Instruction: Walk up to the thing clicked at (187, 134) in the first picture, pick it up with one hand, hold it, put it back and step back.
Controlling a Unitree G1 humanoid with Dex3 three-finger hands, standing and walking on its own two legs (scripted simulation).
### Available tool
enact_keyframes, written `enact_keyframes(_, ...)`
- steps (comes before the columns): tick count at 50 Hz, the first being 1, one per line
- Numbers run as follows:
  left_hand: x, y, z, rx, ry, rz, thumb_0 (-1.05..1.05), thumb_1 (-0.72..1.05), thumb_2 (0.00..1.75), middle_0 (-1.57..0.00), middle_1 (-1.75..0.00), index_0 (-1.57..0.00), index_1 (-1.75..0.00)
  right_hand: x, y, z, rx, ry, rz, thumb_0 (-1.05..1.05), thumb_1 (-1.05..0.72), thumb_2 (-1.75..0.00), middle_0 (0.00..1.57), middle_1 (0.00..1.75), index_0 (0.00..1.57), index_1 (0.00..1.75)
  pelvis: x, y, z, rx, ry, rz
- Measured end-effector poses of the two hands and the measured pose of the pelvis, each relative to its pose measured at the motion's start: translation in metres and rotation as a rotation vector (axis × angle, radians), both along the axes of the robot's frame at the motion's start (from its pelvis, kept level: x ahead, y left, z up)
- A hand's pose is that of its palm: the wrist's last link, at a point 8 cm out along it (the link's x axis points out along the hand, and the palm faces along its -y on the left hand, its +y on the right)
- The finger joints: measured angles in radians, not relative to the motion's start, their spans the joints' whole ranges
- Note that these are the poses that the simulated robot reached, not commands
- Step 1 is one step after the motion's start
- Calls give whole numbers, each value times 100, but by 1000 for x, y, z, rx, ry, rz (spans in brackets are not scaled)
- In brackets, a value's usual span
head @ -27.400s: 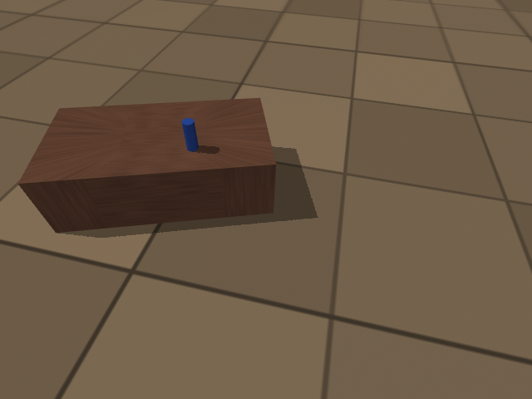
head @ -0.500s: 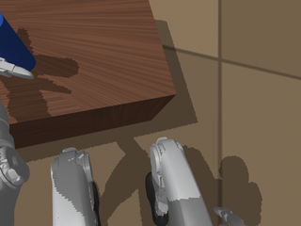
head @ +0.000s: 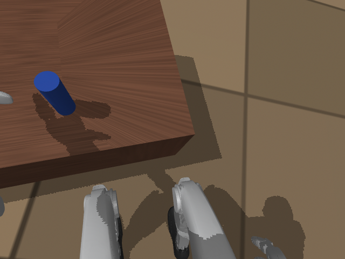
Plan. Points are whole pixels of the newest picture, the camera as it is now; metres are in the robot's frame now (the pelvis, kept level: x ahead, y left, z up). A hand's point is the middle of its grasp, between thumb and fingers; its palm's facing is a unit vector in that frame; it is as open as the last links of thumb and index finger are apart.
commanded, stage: home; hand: left
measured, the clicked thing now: (57, 95) +0.53 +0.24 -0.13
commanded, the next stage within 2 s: none
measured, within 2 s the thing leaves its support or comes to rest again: neither
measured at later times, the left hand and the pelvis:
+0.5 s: hand out of the picture +0.36 +0.28 +0.07, palm faces +0.26 -0.90 -0.35, open 17.5 cm; pelvis +0.05 +0.01 +0.17, yaw +4 degrees
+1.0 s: hand out of the picture +0.20 +0.20 +0.14, palm faces +0.23 -0.94 -0.26, open 17.4 cm; pelvis +0.06 +0.00 +0.20, yaw +6 degrees
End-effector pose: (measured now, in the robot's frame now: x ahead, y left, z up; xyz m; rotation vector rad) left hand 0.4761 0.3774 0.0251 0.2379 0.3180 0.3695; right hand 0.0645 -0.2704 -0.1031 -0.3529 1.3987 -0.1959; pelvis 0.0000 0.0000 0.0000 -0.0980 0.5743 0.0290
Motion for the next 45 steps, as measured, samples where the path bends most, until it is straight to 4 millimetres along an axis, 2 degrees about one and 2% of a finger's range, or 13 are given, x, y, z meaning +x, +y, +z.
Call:
enact_keyframes(5, -22, 16, 27, 38, 103, 94, -2, -56, 3, -6, -4, -6, -4, 1, 4, 40, 2, 2, -17, 0, -90, -90, 20, 30, 20, 30, 9, 1, 40, 2, -33, 12)
enact_keyframes(10, -46, 17, 51, 64, 201, 121, -2, -58, 3, -6, -5, -5, -4, 8, 9, 80, 9, -8, -22, 0, -90, -90, 20, 30, 20, 30, 22, 3, 80, 6, -78, 28)
enact_keyframes(16, -81, -9, 63, 31, 308, 87, -2, -59, 3, -5, -5, -5, -4, 31, 15, 123, 10, -83, -28, 0, -90, -90, 20, 30, 21, 30, 38, 8, 123, 16, -151, 41)
enact_keyframes(22, -125, -41, 69, -36, 370, 72, -2, -57, 4, -6, -5, -5, -5, 69, 23, 160, 11, -217, -13, 0, -90, -90, 20, 30, 20, 30, 50, 11, 155, 33, -230, 49)
enact_keyframes(29, -174, -68, 94, -59, 383, 64, -2, -55, 5, -6, -5, -6, -5, 119, 39, 193, 32, -390, 32, 1, -90, -90, 20, 30, 20, 30, 59, 12, 182, 55, -324, 58)
enact_keyframes(35, -211, -91, 120, -67, 370, 35, -2, -55, 5, -6, -5, -5, -5, 155, 53, 211, 74, -517, 67, 1, -90, -90, 20, 30, 20, 30, 66, 12, 196, 71, -386, 63)
enact_keyframes(41, -257, -123, 133, -118, 385, 5, -1, -53, 6, -6, -6, -5, -5, 181, 63, 225, 117, -617, 92, 1, -90, -90, 20, 30, 20, 30, 69, 8, 202, 84, -430, 68)
enact_keyframes(45, -284, -136, 136, -147, 405, 12, -1, -52, 7, -6, -6, -6, -6, 191, 65, 234, 122, -664, 119, 1, -90, -90, 20, 30, 20, 30, 67, 4, 203, 92, -448, 76)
